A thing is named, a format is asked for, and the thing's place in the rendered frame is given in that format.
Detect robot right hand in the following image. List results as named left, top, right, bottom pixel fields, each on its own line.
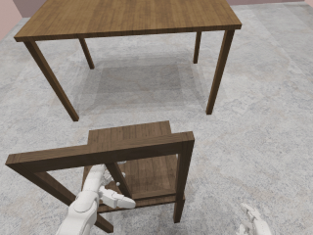
left=236, top=203, right=273, bottom=235

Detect robot left hand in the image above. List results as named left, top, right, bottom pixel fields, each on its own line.
left=82, top=161, right=136, bottom=209

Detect left robot forearm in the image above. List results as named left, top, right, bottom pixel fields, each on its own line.
left=55, top=190, right=100, bottom=235

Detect table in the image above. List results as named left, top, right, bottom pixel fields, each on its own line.
left=14, top=0, right=243, bottom=121

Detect chair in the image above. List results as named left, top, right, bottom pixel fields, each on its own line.
left=5, top=120, right=195, bottom=234

